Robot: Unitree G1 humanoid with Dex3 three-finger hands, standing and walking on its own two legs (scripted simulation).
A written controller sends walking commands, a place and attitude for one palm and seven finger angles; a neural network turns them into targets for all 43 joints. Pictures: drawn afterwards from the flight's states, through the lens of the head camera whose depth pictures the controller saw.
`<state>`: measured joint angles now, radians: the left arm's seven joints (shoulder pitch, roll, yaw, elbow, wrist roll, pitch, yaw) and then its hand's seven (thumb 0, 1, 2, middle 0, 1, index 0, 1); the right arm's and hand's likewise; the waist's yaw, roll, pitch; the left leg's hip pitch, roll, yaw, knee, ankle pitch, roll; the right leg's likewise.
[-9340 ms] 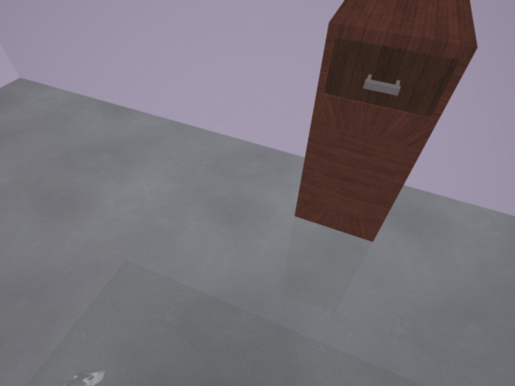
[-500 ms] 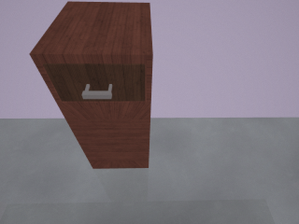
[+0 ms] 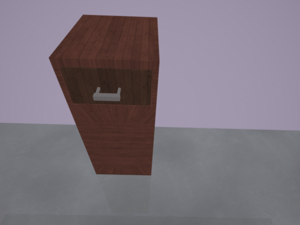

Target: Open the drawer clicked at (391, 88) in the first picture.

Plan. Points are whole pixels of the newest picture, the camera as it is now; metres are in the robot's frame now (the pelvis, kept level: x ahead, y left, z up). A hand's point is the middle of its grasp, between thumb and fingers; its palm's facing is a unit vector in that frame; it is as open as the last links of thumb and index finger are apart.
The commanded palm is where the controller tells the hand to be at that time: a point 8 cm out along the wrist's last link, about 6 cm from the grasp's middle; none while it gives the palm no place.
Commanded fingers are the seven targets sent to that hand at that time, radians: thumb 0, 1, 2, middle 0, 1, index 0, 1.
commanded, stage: shuffle to correct the standing spot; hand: left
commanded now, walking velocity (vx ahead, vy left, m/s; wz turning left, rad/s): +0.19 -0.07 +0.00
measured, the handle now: (107, 93) +0.58 +0.20 +0.01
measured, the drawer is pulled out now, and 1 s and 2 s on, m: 0.00 0.00 0.00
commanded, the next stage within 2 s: come to a stop and stand still in 0.18 s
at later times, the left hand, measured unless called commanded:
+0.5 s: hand out of the picture +0.00 +0.11 -0.19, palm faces +0.12 -0.99 -0.11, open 7.4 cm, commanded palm none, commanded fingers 0.00 0.90 0.90 -0.20 -0.30 -0.20 -0.30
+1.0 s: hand out of the picture +0.07 +0.13 -0.17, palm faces +0.03 -0.97 -0.23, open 7.3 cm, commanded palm none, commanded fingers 0.00 0.90 0.90 -0.20 -0.30 -0.20 -0.30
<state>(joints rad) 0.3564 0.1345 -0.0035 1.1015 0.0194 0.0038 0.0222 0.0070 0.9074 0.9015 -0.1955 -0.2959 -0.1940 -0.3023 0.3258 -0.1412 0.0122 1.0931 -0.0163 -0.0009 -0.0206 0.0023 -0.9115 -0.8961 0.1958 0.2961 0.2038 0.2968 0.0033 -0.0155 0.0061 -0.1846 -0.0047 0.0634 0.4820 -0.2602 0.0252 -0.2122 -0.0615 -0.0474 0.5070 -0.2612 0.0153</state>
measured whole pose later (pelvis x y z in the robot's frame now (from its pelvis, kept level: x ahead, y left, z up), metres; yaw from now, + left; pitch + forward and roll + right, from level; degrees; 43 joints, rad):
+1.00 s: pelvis +0.04 -0.05 +0.00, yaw +0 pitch -2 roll +1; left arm 0.27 0.17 0.01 1.03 0.01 0.00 0.04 0.01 0.93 0.90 -0.20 -0.30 -0.19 -0.30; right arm 0.25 -0.16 -0.01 1.09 -0.02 0.02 -0.02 0.00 -0.93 -0.90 0.20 0.30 0.20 0.30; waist -0.01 0.00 0.01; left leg -0.24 0.04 0.10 0.46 -0.19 0.00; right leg -0.17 0.00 -0.06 0.51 -0.31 -0.04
